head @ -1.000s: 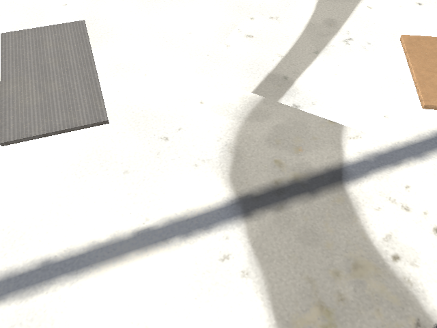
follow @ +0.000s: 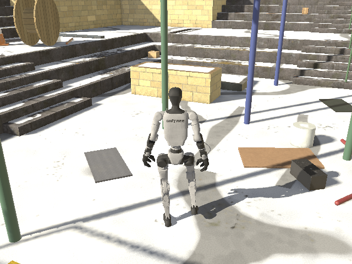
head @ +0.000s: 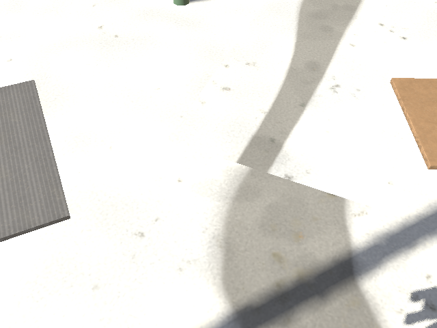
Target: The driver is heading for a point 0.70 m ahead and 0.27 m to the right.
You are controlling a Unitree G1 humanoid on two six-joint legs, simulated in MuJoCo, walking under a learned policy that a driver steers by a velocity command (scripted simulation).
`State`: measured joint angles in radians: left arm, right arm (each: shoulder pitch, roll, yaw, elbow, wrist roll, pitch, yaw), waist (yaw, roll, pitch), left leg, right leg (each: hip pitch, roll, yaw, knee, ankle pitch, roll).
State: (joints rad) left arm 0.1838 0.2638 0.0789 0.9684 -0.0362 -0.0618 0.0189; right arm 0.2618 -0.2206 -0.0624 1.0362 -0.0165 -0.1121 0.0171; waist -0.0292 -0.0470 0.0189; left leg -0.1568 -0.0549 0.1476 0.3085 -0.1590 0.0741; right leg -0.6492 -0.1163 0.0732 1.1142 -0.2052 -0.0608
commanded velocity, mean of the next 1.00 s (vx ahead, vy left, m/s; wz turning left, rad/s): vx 0.49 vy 0.00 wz -0.53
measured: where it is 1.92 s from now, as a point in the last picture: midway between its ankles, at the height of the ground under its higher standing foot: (282, 265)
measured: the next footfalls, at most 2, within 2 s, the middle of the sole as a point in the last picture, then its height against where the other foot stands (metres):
right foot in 0.34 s outside the picture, level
left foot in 0.80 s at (234, 273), level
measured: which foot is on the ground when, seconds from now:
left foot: down 0.00-0.32, up 0.34-0.78, down 0.80-1.00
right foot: up 0.00-0.32, down 0.34-0.82, up 0.84-1.00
